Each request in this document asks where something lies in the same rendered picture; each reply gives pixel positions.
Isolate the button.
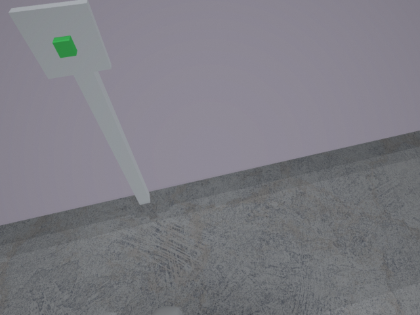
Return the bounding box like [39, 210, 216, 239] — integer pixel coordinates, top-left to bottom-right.
[52, 35, 77, 58]

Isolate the panel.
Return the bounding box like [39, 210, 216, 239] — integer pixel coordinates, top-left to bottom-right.
[9, 0, 150, 205]

